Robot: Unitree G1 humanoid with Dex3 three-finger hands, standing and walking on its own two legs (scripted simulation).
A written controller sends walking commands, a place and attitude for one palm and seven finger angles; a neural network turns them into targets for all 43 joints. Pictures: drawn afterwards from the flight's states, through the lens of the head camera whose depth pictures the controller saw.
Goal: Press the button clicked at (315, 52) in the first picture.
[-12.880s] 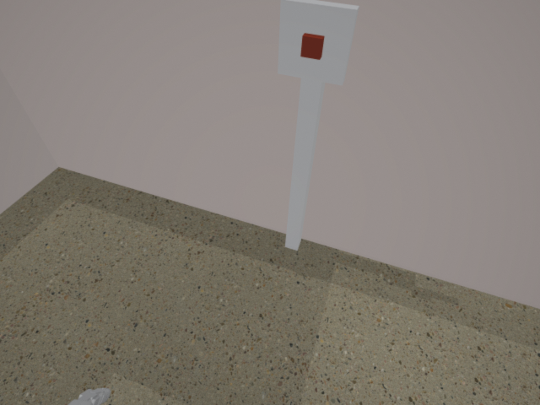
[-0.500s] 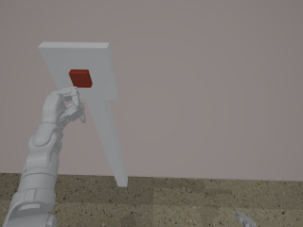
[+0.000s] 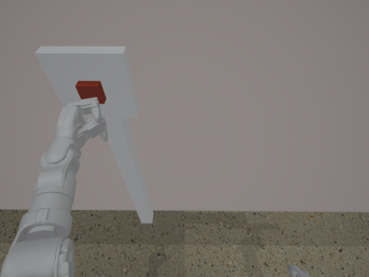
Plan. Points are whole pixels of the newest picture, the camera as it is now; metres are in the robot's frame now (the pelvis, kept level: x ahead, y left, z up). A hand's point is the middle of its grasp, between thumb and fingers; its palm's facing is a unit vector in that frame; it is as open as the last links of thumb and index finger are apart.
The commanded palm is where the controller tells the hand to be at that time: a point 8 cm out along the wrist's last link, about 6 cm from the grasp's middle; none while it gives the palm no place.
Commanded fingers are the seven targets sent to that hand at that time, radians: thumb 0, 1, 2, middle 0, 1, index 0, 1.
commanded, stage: press the button with the knuckle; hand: left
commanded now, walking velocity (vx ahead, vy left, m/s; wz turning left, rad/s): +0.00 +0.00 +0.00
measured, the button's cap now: (91, 91) +0.48 +0.22 +0.16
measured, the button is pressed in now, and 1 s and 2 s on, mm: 0 13 0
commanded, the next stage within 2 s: hold the button down briefly in 0.88 s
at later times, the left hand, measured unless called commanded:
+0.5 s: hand (101, 116) +0.42 +0.20 +0.13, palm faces +0.04 -1.00 -0.01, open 2.8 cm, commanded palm +0.41 +0.24 +0.13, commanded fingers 0.00 0.90 0.90 -1.30 -1.50 -1.30 -1.50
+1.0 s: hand (101, 112) +0.44 +0.20 +0.13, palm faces +0.03 -1.00 -0.03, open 2.9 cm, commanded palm +0.45 +0.24 +0.13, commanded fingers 0.00 0.90 0.90 -1.30 -1.50 -1.30 -1.50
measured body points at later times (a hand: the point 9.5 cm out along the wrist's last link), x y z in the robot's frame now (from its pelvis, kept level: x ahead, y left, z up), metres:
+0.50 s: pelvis +0.00 +0.00 +0.00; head +0.03 +0.00 +0.45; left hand +0.42 +0.25 +0.14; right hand +0.10 -0.26 -0.11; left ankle +0.02 +0.11 -0.73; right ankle -0.03 -0.10 -0.73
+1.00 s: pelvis -0.03 +0.00 -0.01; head +0.02 +0.00 +0.44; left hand +0.43 +0.25 +0.14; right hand +0.01 -0.27 -0.13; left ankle +0.02 +0.11 -0.73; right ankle -0.03 -0.10 -0.73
